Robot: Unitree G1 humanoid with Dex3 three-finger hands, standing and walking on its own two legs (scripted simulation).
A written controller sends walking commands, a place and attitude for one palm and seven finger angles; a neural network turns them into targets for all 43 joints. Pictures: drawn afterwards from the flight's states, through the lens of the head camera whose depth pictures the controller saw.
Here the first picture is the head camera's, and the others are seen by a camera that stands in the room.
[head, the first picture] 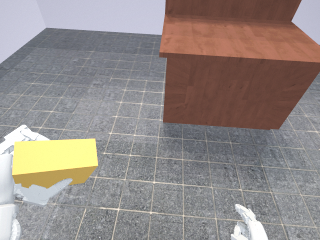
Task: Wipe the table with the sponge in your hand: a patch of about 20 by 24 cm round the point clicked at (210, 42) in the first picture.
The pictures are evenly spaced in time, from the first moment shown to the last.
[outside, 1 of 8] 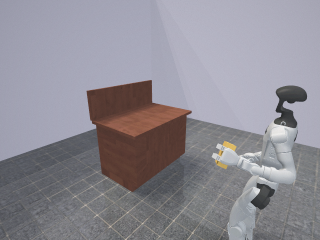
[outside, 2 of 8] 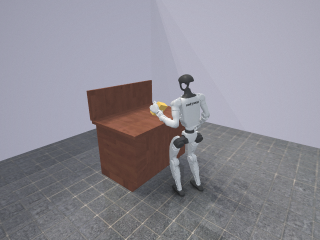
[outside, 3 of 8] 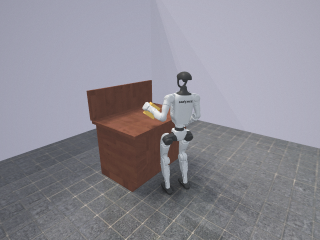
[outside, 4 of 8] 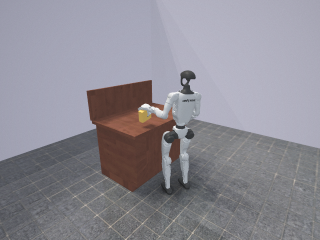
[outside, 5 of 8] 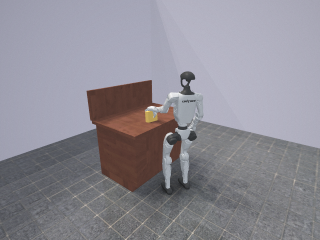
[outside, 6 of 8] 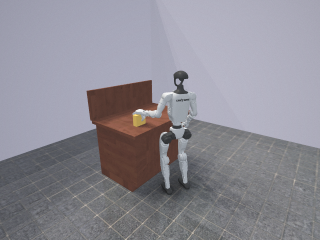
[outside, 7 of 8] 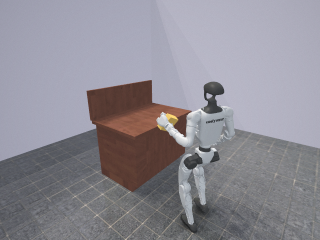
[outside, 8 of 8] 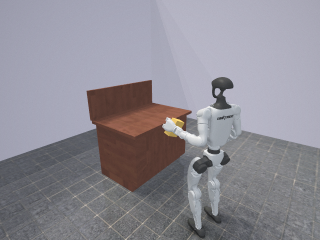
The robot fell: no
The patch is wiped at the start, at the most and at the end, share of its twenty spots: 0.00 0.95 0.95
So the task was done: yes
